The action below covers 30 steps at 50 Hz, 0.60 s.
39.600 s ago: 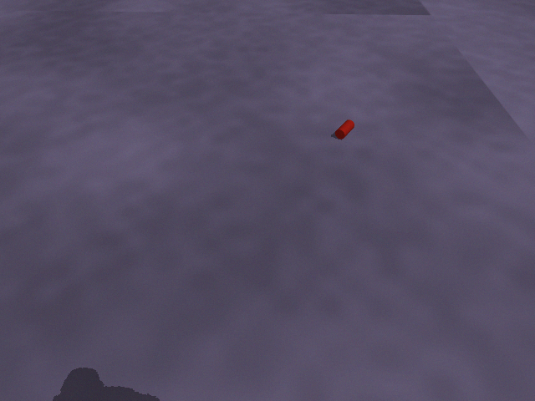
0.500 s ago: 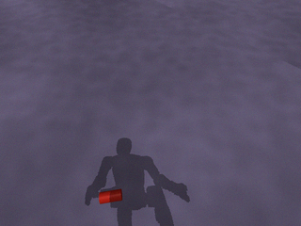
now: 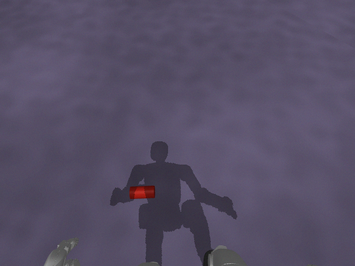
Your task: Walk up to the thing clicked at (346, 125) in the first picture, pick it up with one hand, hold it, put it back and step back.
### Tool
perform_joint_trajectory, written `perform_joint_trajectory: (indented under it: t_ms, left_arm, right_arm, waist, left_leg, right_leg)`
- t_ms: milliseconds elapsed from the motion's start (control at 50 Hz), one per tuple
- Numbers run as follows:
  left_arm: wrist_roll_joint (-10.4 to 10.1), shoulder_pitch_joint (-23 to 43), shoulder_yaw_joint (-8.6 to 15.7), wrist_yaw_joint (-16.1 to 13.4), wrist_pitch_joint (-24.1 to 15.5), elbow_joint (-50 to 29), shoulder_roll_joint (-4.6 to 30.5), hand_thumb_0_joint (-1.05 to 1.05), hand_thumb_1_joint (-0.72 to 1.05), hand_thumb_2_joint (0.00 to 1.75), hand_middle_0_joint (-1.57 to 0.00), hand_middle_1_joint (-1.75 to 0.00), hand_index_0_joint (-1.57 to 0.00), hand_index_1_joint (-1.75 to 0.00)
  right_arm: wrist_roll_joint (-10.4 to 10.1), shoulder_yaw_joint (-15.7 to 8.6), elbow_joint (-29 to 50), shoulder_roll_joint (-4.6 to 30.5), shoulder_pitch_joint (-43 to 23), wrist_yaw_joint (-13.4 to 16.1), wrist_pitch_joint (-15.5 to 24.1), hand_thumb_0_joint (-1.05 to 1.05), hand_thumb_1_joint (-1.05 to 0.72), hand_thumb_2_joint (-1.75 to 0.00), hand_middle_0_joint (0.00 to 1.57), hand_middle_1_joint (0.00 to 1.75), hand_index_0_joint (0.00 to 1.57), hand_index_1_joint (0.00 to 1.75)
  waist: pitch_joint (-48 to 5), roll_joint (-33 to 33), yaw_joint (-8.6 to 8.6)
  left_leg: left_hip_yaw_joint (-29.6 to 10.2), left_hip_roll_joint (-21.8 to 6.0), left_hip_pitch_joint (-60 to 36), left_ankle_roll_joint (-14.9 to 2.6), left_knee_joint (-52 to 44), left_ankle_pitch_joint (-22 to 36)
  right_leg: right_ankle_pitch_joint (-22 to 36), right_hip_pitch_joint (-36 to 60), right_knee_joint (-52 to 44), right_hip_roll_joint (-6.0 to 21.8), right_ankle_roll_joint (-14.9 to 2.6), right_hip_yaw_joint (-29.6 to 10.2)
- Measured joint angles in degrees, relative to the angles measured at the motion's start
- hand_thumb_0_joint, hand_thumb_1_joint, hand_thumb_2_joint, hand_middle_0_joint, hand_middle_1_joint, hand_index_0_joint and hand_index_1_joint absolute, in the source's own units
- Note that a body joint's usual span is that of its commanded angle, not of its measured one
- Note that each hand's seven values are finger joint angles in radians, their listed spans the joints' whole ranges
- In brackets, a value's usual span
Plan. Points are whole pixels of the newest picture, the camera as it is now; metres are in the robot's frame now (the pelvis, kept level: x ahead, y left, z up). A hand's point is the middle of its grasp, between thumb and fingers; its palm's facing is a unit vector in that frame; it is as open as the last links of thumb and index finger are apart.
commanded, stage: step back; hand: left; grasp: from above
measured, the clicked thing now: (142, 192) +0.51 +0.22 -0.72
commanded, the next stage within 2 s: none
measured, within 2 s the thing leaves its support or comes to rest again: neither
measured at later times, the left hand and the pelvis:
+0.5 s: hand out of the picture -0.03 +0.27 -0.14, palm faces -0.14 -0.90 -0.41, open 7.4 cm; pelvis -0.14 +0.01 +0.00, yaw -7 degrees
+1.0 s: hand out of the picture -0.14 +0.30 -0.14, palm faces -0.11 -0.92 -0.39, open 7.4 cm; pelvis -0.29 +0.04 +0.01, yaw -6 degrees
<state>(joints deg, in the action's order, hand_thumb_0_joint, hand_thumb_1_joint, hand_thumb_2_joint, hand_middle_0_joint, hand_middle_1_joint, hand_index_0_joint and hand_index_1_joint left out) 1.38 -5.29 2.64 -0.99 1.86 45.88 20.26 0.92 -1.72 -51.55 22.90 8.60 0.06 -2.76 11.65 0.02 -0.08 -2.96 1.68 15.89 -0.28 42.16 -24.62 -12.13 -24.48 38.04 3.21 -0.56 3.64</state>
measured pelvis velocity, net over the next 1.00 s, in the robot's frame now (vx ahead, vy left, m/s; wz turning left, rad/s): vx -0.29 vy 0.04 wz -0.10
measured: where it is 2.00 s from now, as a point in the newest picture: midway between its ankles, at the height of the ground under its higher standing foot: outside the picture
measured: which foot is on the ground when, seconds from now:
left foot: up 0.00-0.00, down 0.02-0.46, up 0.48-0.74, down 0.76-1.00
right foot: down 0.00-0.04, up 0.06-0.40, down 0.42-0.78, up 0.80-1.00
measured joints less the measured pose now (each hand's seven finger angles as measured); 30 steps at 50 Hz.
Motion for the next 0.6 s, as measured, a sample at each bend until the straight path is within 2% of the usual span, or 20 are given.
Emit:
perform_joint_trajectory:
  t_ms: [40, 80, 100, 140, 160, 220, 260, 320, 380, 420, 460, 500, 520, 560, 600]
  left_arm:
    - [-0.2, -0.1, 0.2, 0.1, 0.7, 0.6, 1.1, 0.00, 0.90, 0.90, -0.21, -0.30, -0.20, -0.30]
    - [-0.1, -0.6, 0.7, -0.2, 1.4, 2.2, 1.3, 0.00, 0.91, 0.90, -0.21, -0.30, -0.20, -0.30]
    - [0.0, -0.9, 0.9, -0.4, 1.7, 2.9, 1.6, 0.00, 0.91, 0.90, -0.21, -0.30, -0.20, -0.30]
    - [-0.5, -1.7, 1.4, -0.6, 1.7, 3.7, 2.3, 0.00, 0.91, 0.90, -0.20, -0.30, -0.20, -0.30]
    - [-0.8, -2.2, 1.6, -0.6, 1.5, 3.8, 2.5, 0.00, 0.91, 0.90, -0.20, -0.30, -0.20, -0.30]
    - [-0.9, -3.9, 2.1, -0.5, 0.9, 3.4, 3.1, 0.00, 0.91, 0.90, -0.20, -0.30, -0.20, -0.30]
    - [-0.7, -4.8, 2.3, -0.4, 0.8, 3.3, 3.3, 0.00, 0.91, 0.90, -0.20, -0.30, -0.20, -0.30]
    - [-0.7, -5.6, 2.3, -0.2, 0.8, 3.3, 3.3, 0.00, 0.91, 0.90, -0.20, -0.30, -0.20, -0.30]
    - [-0.6, -5.7, 2.1, 0.1, 0.3, 3.4, 3.1, 0.00, 0.91, 0.90, -0.20, -0.30, -0.20, -0.30]
    - [-0.3, -5.8, 1.9, 0.3, -0.4, 3.6, 3.0, 0.00, 0.91, 0.90, -0.20, -0.30, -0.20, -0.30]
    - [0.2, -5.4, 1.8, 0.5, -0.9, 4.1, 1.4, 0.00, 0.91, 0.90, -0.20, -0.30, -0.20, -0.30]
    - [0.6, -6.1, 1.2, 1.0, -1.0, 3.5, 0.9, 0.00, 0.91, 0.90, -0.20, -0.30, -0.20, -0.30]
    - [0.6, -6.3, 1.0, 1.0, -1.1, 3.1, 0.6, 0.00, 0.91, 0.90, -0.20, -0.30, -0.20, -0.30]
    - [0.5, -6.4, 0.6, 0.8, -0.9, 2.6, -0.1, 0.00, 0.91, 0.90, -0.20, -0.30, -0.20, -0.30]
    - [0.7, -5.8, 0.6, 0.5, -0.6, 1.8, -0.3, 0.00, 0.90, 0.90, -0.21, -0.30, -0.20, -0.30]
  right_arm:
    - [0.9, -0.4, 0.0, -1.1, 0.2, -0.4, 0.4, 0.00, -0.90, -0.90, 0.20, 0.30, 0.20, 0.30]
    - [1.1, 0.0, 0.0, -1.6, 0.6, -1.1, 0.5, 0.00, -0.90, -0.90, 0.20, 0.30, 0.20, 0.30]
    - [1.2, 0.2, -0.1, -2.0, 0.8, -1.1, 0.5, 0.00, -0.90, -0.90, 0.20, 0.30, 0.20, 0.30]
    - [1.3, 0.6, -0.2, -2.6, 1.0, -0.7, 0.5, 0.00, -0.90, -0.90, 0.20, 0.30, 0.20, 0.30]
    - [1.2, 0.7, -0.2, -2.8, 1.1, -0.5, 0.5, 0.00, -0.90, -0.90, 0.20, 0.30, 0.21, 0.30]
    - [0.9, 0.5, 0.6, -2.7, 0.4, 0.1, 0.6, 0.00, -0.90, -0.90, 0.20, 0.30, 0.21, 0.30]
    - [0.6, 0.3, 1.6, -2.6, -0.4, 0.4, 0.9, 0.00, -0.90, -0.90, 0.20, 0.30, 0.21, 0.30]
    - [0.4, 0.2, 3.3, -2.2, -1.9, 0.5, 1.3, 0.00, -0.90, -0.90, 0.20, 0.30, 0.21, 0.30]
    - [0.3, 0.2, 4.6, -1.5, -3.4, 0.3, 1.0, 0.00, -0.90, -0.90, 0.20, 0.30, 0.21, 0.30]
    - [-0.1, 0.2, 4.8, -1.0, -4.1, 0.1, 0.6, 0.00, -0.90, -0.90, 0.20, 0.30, 0.21, 0.30]
    - [-0.6, -0.3, 4.1, 0.0, -4.9, 0.0, 0.0, 0.00, -0.90, -0.90, 0.20, 0.30, 0.20, 0.30]
    - [-0.8, -0.7, 3.0, -0.2, -4.6, 0.3, -0.9, 0.00, -0.90, -0.90, 0.20, 0.30, 0.20, 0.30]
    - [-1.0, -0.8, 2.6, -0.2, -4.1, 0.3, -1.2, 0.00, -0.90, -0.90, 0.20, 0.30, 0.20, 0.30]
    - [-1.4, -0.8, 2.2, 0.3, -2.8, 0.4, -1.1, 0.00, -0.90, -0.90, 0.20, 0.30, 0.20, 0.30]
    - [-1.5, -0.8, 2.1, 0.8, -1.1, 0.5, -0.6, 0.00, -0.90, -0.90, 0.20, 0.30, 0.20, 0.30]
  waist:
    - [0.4, -2.2, 0.04]
    - [0.1, -2.0, 0.31]
    - [-0.1, -1.8, 0.74]
    - [-0.9, -2.1, 0.82]
    - [-1.2, -2.2, 0.62]
    - [-1.6, -2.1, -0.14]
    - [-1.3, -1.9, -0.43]
    - [-0.8, -1.3, -0.62]
    - [-0.5, -0.6, -0.67]
    - [-0.8, 0.0, -0.75]
    - [-0.2, 3.2, -0.07]
    - [-1.1, 2.7, -0.52]
    - [-1.5, 2.1, -0.98]
    - [-2.2, 1.9, -1.02]
    - [-2.7, 1.9, -0.65]
  left_leg:
    - [1.6, 1.0, -0.9, -0.70, -2.5, 2.0]
    - [1.8, 0.3, -0.3, -1.31, -2.0, 2.4]
    - [1.5, -0.3, -0.2, -1.45, -2.7, 3.1]
    - [1.6, -0.9, -0.2, -1.49, -5.2, 5.3]
    - [1.8, -1.2, -0.1, -1.56, -6.3, 6.3]
    - [2.8, -1.9, 0.6, -1.76, -8.2, 8.4]
    - [3.6, -2.4, 1.3, -1.81, -8.3, 9.3]
    - [4.9, -3.3, 2.8, -1.73, -7.4, 10.2]
    - [6.0, -4.2, 5.1, -1.09, -5.4, 10.6]
    - [6.4, -4.9, 7.1, -0.45, -3.0, 10.6]
    - [4.1, -6.1, 8.6, -0.04, -0.9, 9.6]
    - [0.3, -2.0, 10.9, 0.23, 6.9, -0.1]
    - [-1.5, 0.4, 11.9, 0.36, 12.2, -2.3]
    - [-4.1, 3.8, 12.8, 0.62, 20.3, -2.9]
    - [-4.8, 5.1, 12.2, 1.15, 24.0, -2.9]
  right_leg:
    - [-2.3, -1.7, 2.8, 0.9, 0.30, -1.6]
    - [-13.5, -3.7, 10.3, -2.9, -0.05, -5.9]
    - [-16.5, -4.7, 15.8, -5.3, -0.23, -7.9]
    - [-17.6, -6.2, 25.3, -8.8, -0.55, -10.8]
    - [-17.3, -6.3, 28.6, -9.6, -0.50, -11.3]
    - [-16.6, -4.3, 32.1, -10.0, 0.83, -11.6]
    - [-17.1, -1.8, 30.2, -9.2, 1.78, -11.5]
    - [-18.1, 2.4, 22.6, -7.3, 2.42, -10.4]
    - [-15.7, 7.1, 10.6, -4.9, 1.94, -8.1]
    - [-10.7, 10.9, 0.7, -4.0, 1.08, -6.7]
    - [-9.3, 11.3, -0.7, -5.9, 0.66, -5.1]
    - [-8.8, 9.6, 0.5, -5.0, 0.16, -5.7]
    - [-8.1, 9.2, 0.3, -4.4, 0.07, -6.4]
    - [-6.4, 8.5, -1.1, -3.5, 0.25, -6.9]
    - [-4.9, 7.6, -2.1, -2.8, 0.36, -6.6]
